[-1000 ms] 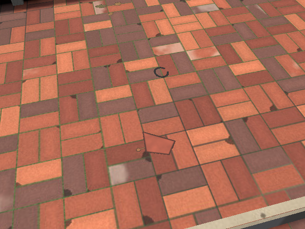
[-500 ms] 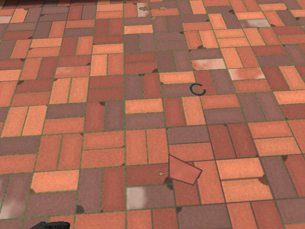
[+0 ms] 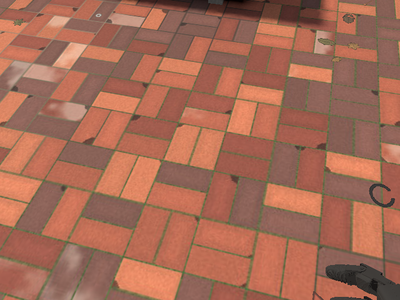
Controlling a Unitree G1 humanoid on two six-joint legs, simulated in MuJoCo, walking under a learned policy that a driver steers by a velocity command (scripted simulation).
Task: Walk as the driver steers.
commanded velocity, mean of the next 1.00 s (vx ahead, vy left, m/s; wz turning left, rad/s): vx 0.17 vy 0.00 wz -0.37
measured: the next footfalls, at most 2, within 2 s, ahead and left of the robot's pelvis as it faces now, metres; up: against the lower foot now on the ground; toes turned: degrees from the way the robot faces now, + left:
right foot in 0.46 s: +0.40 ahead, -0.10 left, +0.00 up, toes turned -8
left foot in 0.96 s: +0.44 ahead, +0.11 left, +0.00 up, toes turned -32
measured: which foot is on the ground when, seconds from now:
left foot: down 0.00-0.46, up 0.48-0.94, down 0.96-1.00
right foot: up 0.00-0.44, down 0.46-0.96, up 0.98-1.00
